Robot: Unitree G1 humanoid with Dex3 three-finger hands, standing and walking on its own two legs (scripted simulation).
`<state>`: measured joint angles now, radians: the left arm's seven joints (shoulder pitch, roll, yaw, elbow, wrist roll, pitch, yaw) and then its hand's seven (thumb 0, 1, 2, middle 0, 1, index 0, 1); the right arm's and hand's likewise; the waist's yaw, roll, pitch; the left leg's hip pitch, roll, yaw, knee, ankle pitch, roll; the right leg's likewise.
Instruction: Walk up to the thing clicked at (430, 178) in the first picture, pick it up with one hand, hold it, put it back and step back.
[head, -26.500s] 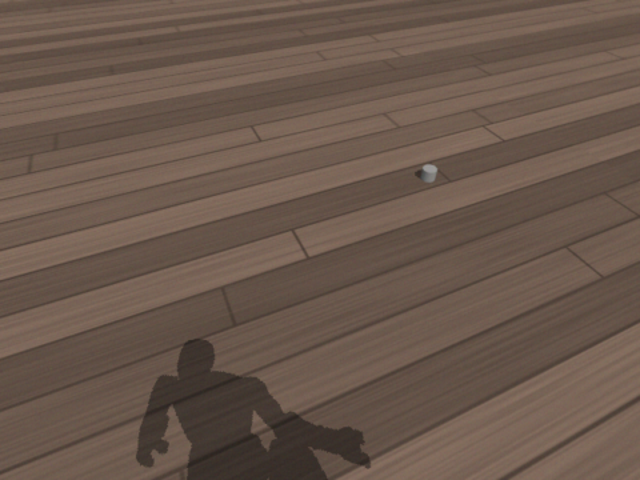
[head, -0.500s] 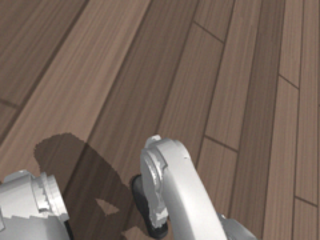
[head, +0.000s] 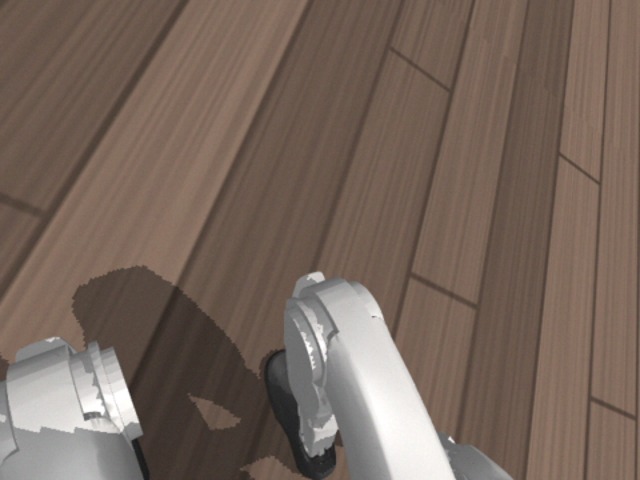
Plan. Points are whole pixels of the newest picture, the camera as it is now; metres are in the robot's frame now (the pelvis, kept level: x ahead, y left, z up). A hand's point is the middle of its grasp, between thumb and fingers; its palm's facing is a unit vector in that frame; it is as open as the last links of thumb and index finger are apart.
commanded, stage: withdraw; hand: left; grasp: from above
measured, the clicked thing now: out of the picture +0.42 +0.33 -0.27
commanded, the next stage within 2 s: home in 0.82 s
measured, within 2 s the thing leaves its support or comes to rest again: neither
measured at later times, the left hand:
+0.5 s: hand out of the picture +0.39 +0.34 -0.09, palm faces -0.51 -0.15 -0.85, open 14.1 cm
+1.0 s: hand out of the picture +0.42 +0.36 -0.10, palm faces -0.37 -0.06 -0.93, open 13.9 cm
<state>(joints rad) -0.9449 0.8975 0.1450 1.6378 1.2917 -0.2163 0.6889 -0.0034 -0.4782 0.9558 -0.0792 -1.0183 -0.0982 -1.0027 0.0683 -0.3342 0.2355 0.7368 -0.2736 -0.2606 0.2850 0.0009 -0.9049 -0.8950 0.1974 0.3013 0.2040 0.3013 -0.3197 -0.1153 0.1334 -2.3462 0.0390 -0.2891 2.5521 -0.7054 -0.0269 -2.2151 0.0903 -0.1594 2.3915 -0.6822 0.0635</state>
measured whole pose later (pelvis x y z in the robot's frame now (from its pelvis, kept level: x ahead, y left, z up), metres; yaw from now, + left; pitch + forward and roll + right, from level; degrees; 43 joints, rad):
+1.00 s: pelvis +0.00 -0.01 +0.04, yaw +7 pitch +35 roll -8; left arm -0.90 0.71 0.09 1.34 1.22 -0.12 0.40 0.00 -0.46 0.95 -0.12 -0.95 -0.12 -0.95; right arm 0.17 -0.25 0.06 0.74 -0.13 -0.04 0.15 0.00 -0.90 -0.89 0.20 0.30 0.20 0.30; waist -0.21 0.03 -0.08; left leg -2.32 0.03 -0.15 2.36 -0.65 -0.01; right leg -2.22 0.04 -0.06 2.30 -0.69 0.05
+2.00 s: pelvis +0.06 +0.01 +0.38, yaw +15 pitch +15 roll -4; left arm 0.37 0.23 0.04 -0.02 -0.03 0.43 0.08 0.01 0.90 0.90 -0.20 -0.30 -0.20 -0.30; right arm 0.27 -0.19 0.05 0.54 0.03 -0.14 -0.15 0.01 -0.91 -0.90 0.20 0.30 0.21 0.30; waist -0.06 0.06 -0.18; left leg -0.95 0.04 -0.07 1.20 -0.51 -0.01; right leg -0.87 0.00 -0.05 1.13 -0.52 0.02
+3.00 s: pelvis +0.08 +0.01 +0.41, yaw +16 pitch +9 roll -3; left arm 0.50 0.22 0.03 -0.12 -0.05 0.46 0.02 0.01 0.90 0.90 -0.20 -0.30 -0.20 -0.30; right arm 0.30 -0.22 0.03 0.54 0.00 -0.25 -0.19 0.01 -0.90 -0.90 0.20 0.30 0.21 0.30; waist -0.04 0.05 -0.15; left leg -0.70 0.04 -0.06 1.01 -0.47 -0.02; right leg -0.62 0.00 -0.05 0.94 -0.48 0.02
